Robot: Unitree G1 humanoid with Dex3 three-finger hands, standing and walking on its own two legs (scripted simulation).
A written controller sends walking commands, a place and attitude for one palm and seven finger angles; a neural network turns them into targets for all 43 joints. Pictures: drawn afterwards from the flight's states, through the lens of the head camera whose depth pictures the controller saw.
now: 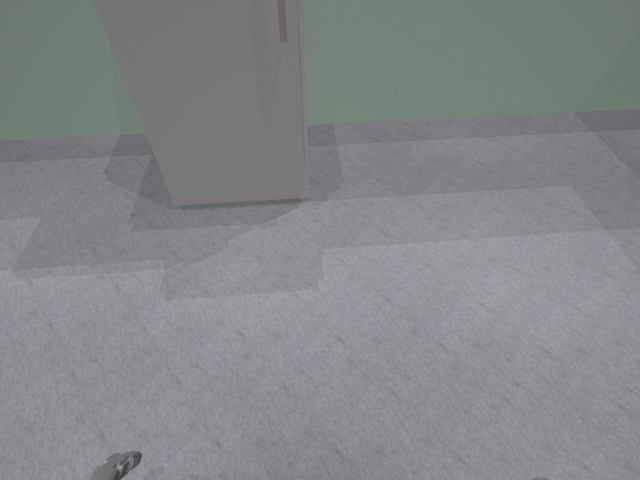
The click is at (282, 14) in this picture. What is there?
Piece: fridge door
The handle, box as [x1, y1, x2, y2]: [277, 0, 287, 42]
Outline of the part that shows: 277,0 280,41 287,42 284,0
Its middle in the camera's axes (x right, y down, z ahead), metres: -0.12 -0.76 +1.08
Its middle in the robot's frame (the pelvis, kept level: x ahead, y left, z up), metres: +1.33 +0.21 +0.18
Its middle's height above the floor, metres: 0.95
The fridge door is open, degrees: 0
